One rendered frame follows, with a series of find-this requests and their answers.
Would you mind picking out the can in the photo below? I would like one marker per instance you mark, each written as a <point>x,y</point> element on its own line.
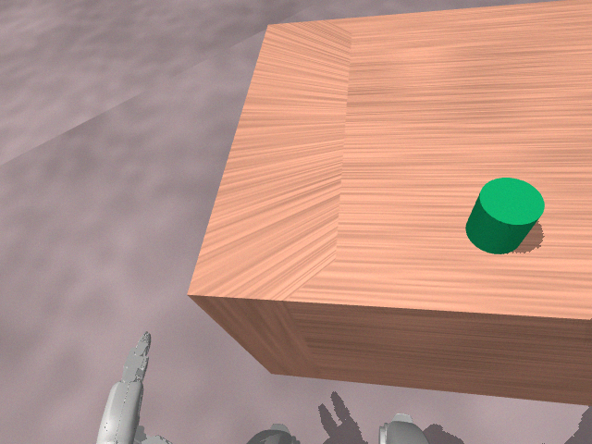
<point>504,212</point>

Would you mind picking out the left robot hand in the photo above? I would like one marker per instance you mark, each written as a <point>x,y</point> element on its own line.
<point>120,422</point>

